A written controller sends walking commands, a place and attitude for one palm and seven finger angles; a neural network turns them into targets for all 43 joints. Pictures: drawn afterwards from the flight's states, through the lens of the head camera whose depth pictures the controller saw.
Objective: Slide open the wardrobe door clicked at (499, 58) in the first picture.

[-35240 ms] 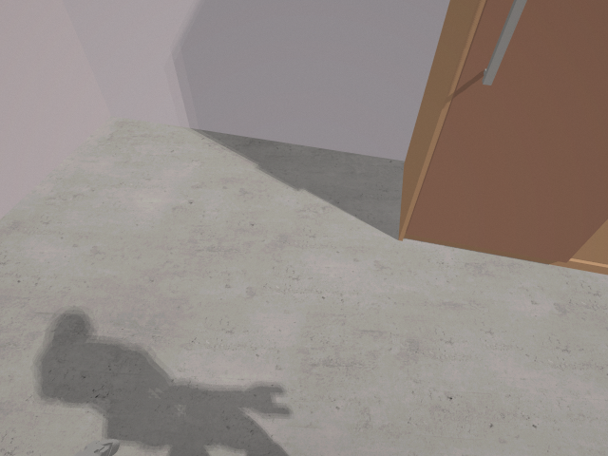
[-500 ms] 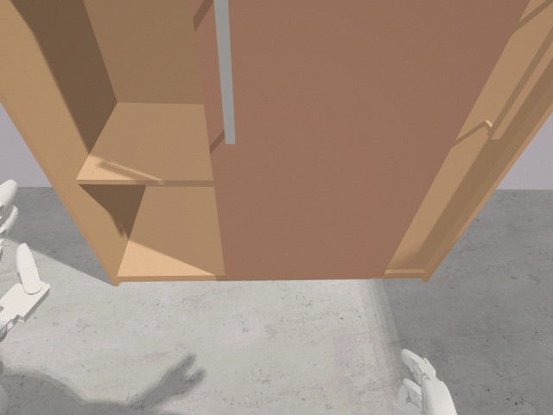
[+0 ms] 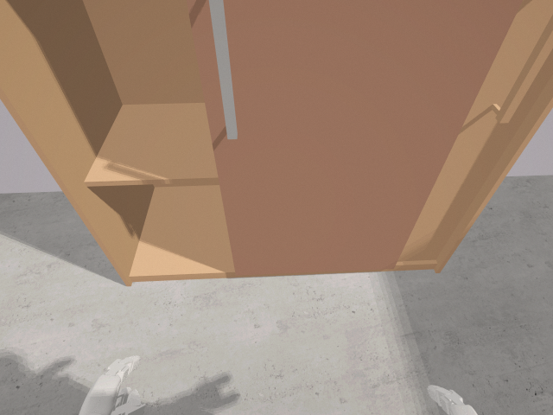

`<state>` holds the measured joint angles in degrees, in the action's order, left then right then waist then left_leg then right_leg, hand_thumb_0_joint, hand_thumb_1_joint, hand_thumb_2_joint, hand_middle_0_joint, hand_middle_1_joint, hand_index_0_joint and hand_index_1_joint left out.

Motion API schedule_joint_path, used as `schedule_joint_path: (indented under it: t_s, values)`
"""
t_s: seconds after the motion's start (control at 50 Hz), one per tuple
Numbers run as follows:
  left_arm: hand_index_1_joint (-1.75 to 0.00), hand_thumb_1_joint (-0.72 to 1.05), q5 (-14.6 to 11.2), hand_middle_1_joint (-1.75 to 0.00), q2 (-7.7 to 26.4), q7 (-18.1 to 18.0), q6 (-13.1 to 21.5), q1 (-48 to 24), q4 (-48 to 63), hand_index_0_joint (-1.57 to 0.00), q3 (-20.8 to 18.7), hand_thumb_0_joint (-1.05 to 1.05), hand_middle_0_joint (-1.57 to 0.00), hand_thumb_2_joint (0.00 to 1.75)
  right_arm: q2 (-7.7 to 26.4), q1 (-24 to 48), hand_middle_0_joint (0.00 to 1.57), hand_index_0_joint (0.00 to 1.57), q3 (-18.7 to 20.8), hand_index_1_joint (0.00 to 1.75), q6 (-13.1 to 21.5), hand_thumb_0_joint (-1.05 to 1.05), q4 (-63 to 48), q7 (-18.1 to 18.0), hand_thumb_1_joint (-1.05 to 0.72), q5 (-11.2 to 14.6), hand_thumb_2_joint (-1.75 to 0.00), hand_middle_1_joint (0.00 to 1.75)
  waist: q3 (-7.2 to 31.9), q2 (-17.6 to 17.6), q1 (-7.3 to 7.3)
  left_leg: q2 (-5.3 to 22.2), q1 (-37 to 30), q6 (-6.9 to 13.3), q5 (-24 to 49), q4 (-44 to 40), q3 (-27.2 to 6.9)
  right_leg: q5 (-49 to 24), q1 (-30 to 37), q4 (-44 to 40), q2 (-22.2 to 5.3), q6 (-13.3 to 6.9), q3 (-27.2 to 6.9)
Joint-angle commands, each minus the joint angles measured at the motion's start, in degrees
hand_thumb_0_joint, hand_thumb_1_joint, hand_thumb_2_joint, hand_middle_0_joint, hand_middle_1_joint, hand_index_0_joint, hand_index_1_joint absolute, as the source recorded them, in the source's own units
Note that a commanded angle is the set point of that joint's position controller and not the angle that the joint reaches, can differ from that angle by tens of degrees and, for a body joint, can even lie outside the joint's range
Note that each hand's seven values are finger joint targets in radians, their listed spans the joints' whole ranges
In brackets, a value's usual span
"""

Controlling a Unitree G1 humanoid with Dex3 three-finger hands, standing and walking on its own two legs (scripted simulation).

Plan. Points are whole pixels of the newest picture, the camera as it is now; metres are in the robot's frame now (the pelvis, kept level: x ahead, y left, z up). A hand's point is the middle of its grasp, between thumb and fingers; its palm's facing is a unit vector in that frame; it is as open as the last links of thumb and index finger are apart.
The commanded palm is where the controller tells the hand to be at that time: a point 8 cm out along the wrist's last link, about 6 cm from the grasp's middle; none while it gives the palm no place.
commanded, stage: let the arm hang, fingers relaxed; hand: left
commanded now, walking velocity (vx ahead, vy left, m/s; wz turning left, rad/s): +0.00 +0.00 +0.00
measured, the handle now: (225, 64) +0.73 +0.13 +0.17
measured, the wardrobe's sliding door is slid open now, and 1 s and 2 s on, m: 0.43 0.43 0.43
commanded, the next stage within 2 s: look to check the result in 0.90 s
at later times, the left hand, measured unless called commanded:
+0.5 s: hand out of the picture -0.03 +0.19 -0.16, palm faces -0.05 -0.97 -0.22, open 7.3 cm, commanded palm none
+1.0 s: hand out of the picture +0.04 +0.19 -0.16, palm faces -0.06 -0.97 -0.22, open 7.3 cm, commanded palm none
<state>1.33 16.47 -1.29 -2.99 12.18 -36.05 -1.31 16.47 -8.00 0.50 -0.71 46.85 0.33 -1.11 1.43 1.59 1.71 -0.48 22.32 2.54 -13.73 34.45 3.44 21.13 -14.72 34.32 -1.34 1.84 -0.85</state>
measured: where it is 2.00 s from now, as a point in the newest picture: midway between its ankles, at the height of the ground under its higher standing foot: outside the picture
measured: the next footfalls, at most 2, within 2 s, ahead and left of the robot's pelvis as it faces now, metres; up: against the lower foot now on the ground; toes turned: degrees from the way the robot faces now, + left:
none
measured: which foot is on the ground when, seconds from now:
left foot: down 0.00-1.00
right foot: down 0.00-1.00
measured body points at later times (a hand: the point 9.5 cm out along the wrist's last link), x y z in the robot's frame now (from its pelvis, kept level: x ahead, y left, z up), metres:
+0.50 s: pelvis +0.00 +0.00 +0.01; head +0.04 +0.01 +0.46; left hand -0.02 +0.24 -0.14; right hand +0.00 -0.22 -0.15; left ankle +0.05 +0.09 -0.73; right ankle -0.03 -0.14 -0.73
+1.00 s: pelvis +0.02 +0.00 +0.02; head +0.04 +0.00 +0.47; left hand +0.05 +0.24 -0.14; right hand +0.04 -0.23 -0.14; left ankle +0.05 +0.09 -0.73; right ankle -0.03 -0.14 -0.73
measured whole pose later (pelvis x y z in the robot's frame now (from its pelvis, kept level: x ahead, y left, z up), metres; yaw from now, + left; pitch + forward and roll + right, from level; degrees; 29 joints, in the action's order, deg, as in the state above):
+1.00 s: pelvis +0.02 +0.00 +0.02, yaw -2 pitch +0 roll +0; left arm 1.3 10.8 -1.9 0.1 12.1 -64.4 0.4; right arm 9.6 -10.1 1.0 -0.6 65.3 -1.4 -0.8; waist -2.6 -0.3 0.8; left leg -0.5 13.7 2.4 -9.7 22.9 5.2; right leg 15.7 -6.5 21.8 -1.3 1.9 -2.5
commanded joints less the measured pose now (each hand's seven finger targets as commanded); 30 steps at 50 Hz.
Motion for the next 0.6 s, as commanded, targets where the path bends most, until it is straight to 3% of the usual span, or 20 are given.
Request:
schedule_joint_path:
  t_s: [0.0, 0.02, 0.12, 0.14, 0.18, 0.34, 0.4, 0.54, 0.58]
  values:
    - [-0.30, 0.90, 0.0, -0.30, 6.8, -0.3, 2.4, 0.9, -6.4, -0.20, -0.1, 0.00, -0.20, 0.90, 5.8, -0.2, 0.20, 0.20, 1.4, 0.30, 0.2, 0.00, -0.3, -0.4, -0.90, -0.8, -0.90, 0.30, -0.4, -0.4, -0.91, 5.5, -6.2, -0.1, 4.8, -9.9, -7.1, -8.6, -0.6, -9.4, -3.9, -3.7, -4.6]
    - [-0.30, 0.90, -0.1, -0.30, 6.6, -0.3, 2.6, 1.5, -9.0, -0.20, 0.0, 0.00, -0.20, 0.90, 5.7, -0.5, 0.20, 0.20, 1.3, 0.30, 0.3, 0.00, 1.3, -0.6, -0.90, -0.7, -0.90, 0.30, 0.3, 2.5, -1.03, 5.9, -7.1, -0.2, 5.5, -10.8, -7.2, -9.1, 0.6, -9.4, -3.4, -3.6, -4.4]
    - [-0.30, 0.90, -0.4, -0.30, 3.4, -0.3, 3.0, 4.8, -18.5, -0.20, -0.1, 0.00, -0.20, 0.90, 3.0, -2.7, 0.20, 0.20, 1.5, 0.30, 0.2, 0.00, 7.4, -1.6, -0.90, -0.3, -0.90, 0.30, 1.3, 7.0, -1.36, 6.4, -10.1, -0.1, 3.7, -12.0, -7.0, -9.4, 2.5, -12.4, -2.9, -4.0, -3.7]
    - [-0.30, 0.90, -0.4, -0.30, 3.2, -0.4, 3.1, 5.4, -19.7, -0.20, 0.0, 0.00, -0.20, 0.90, 3.1, -3.5, 0.20, 0.20, 1.6, 0.30, 0.1, 0.00, 8.0, -1.7, -0.90, -0.1, -0.90, 0.30, 1.5, 3.5, -1.32, 6.4, -11.1, 0.1, 4.9, -11.4, -7.3, -10.5, 2.5, -13.2, -2.9, -3.9, -3.7]
    - [-0.30, 0.90, -0.5, -0.30, 2.1, -0.4, 3.1, 5.4, -21.9, -0.20, 0.5, 0.00, -0.20, 0.90, 2.2, -4.9, 0.20, 0.20, 1.8, 0.30, -0.1, 0.00, 10.0, -1.9, -0.90, 0.0, -0.90, 0.30, 0.8, 1.8, -0.78, 6.6, -11.9, 0.0, 3.9, -11.6, -7.2, -9.8, 1.5, -14.2, -3.1, -4.0, -4.0]
    - [-0.30, 0.90, -0.3, -0.30, 0.4, -0.8, 2.9, 7.4, -27.3, -0.20, 1.1, 0.00, -0.20, 0.90, 1.0, -7.0, 0.20, 0.20, 2.1, 0.30, -0.3, 0.00, 14.3, -2.1, -0.90, 0.3, -0.90, 0.30, -2.4, -1.7, -0.90, 7.4, -11.7, 0.3, 0.3, -14.4, -7.7, -6.4, 0.2, -15.4, -2.6, -3.7, -3.2]
    - [-0.30, 0.90, -0.3, -0.30, -0.2, -0.9, 2.8, 7.3, -28.0, -0.20, 1.1, 0.00, -0.20, 0.90, 0.5, -6.7, 0.20, 0.20, 2.2, 0.30, -0.2, 0.00, 15.1, -2.1, -0.90, 0.1, -0.90, 0.30, -3.3, -1.6, -0.89, 7.3, -11.2, 0.2, -1.3, -15.2, -7.7, -5.5, -0.5, -15.1, -2.5, -3.6, -3.1]
    - [-0.30, 0.90, 0.0, -0.30, -0.3, -1.1, 3.2, 6.3, -28.0, -0.20, 0.8, 0.00, -0.20, 0.90, -0.1, -5.7, 0.20, 0.20, 2.1, 0.30, 0.3, 0.00, 15.7, -1.9, -0.90, 0.1, -0.90, 0.30, -2.5, -3.2, -1.08, 7.2, -12.5, 0.2, 3.4, -14.9, -7.0, -8.6, 0.3, -14.8, -3.0, -3.1, -3.3]
    - [-0.30, 0.90, -0.1, -0.30, -0.4, -1.1, 3.3, 5.3, -27.7, -0.20, 0.8, 0.00, -0.20, 0.90, -0.3, -5.3, 0.20, 0.20, 2.0, 0.30, 0.4, 0.00, 15.9, -1.9, -0.90, 0.0, -0.90, 0.30, -2.5, -1.6, -0.90, 7.2, -12.9, 0.1, 5.0, -15.0, -6.7, -9.8, 0.5, -14.6, -3.2, -3.0, -3.5]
